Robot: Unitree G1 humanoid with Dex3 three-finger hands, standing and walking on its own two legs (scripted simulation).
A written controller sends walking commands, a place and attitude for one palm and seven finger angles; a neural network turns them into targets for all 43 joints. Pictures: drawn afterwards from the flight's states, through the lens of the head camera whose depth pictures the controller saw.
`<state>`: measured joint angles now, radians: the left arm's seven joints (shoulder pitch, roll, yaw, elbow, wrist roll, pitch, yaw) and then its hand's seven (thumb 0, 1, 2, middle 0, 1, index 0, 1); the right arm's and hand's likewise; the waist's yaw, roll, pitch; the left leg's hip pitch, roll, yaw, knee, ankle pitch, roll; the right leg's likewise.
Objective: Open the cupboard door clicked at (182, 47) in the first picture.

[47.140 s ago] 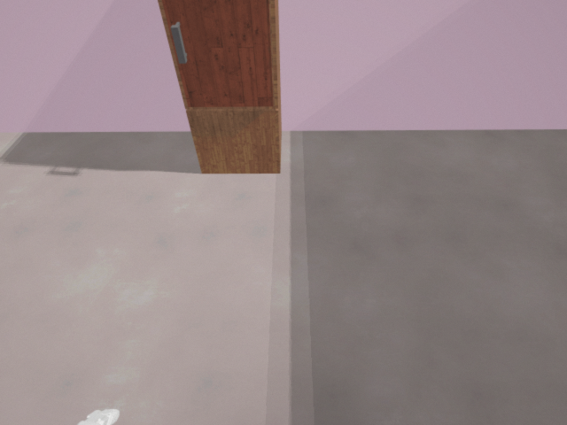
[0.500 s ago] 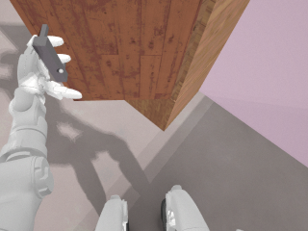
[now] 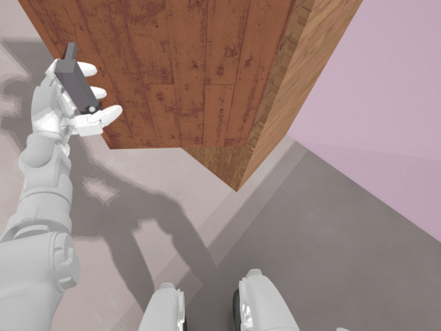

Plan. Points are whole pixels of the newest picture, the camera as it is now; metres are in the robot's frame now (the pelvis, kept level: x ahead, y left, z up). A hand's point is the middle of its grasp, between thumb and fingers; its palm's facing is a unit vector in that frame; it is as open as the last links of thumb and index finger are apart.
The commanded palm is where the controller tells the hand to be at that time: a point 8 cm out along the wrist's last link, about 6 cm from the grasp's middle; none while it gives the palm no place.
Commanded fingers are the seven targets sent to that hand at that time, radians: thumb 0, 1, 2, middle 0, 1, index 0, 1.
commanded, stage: close the thumb around the handle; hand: left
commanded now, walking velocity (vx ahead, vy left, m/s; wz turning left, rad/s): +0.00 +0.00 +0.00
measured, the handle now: (83, 84) +0.54 +0.23 +0.05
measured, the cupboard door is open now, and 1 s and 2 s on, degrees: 44 66 88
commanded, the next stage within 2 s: pull the door open along its arc in 0.30 s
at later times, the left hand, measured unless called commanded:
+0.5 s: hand (92, 113) +0.48 +0.20 +0.05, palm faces +0.04 -1.00 -0.02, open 6.2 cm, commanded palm +0.44 +0.24 +0.05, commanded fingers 0.00 0.90 0.90 -0.40 -1.35 -0.40 -1.35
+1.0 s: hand (118, 175) +0.36 +0.15 +0.05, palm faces +0.35 -0.93 +0.04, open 6.5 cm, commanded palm +0.30 +0.21 +0.05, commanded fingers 0.00 0.90 0.90 -0.40 -1.35 -0.40 -1.35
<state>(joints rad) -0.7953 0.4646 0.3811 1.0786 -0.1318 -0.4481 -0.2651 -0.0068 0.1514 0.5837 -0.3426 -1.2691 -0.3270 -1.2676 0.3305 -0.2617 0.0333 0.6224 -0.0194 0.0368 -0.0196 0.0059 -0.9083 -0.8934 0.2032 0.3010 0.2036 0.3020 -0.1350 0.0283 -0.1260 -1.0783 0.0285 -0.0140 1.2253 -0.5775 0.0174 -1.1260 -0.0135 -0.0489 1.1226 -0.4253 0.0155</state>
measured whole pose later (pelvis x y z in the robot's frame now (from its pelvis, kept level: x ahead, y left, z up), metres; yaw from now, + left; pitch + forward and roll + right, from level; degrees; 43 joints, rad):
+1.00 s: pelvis +0.01 -0.01 +0.02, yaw +0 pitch +19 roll +0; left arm -0.14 0.04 0.15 0.41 -0.07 -0.45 0.24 0.01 0.63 0.75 -0.33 -1.30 -0.33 -1.29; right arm 0.21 -0.20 0.00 0.55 -0.05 0.01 0.02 0.01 -0.91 -0.89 0.20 0.30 0.20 0.30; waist -0.03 0.01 -0.17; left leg -0.89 0.02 0.01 1.13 -0.57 0.00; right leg -0.98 -0.02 -0.02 1.09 -0.44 0.00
